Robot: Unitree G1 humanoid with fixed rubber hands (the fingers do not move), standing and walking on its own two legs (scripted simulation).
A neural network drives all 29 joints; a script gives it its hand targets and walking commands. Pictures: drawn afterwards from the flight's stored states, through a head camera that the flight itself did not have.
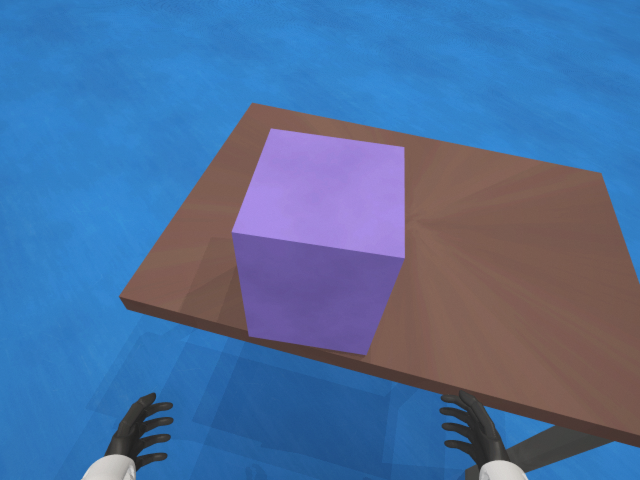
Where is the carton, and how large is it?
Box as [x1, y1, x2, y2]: [231, 129, 404, 354]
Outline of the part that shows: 270,129 231,232 249,336 366,354 404,258 403,147 278,129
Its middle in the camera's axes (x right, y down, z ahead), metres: +0.00 +0.01 +0.56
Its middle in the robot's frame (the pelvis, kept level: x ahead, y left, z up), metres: +0.41 +0.01 +0.04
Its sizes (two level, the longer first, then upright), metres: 0.191 0.183 0.246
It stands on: a table, 0.70 m high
